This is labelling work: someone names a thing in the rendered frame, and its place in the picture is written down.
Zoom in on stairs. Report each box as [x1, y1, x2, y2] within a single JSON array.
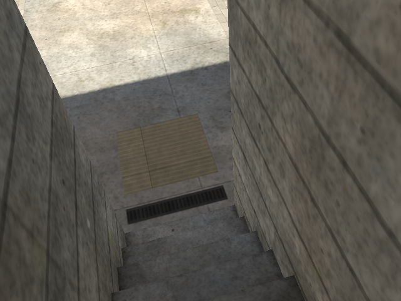
[[112, 205, 305, 301]]

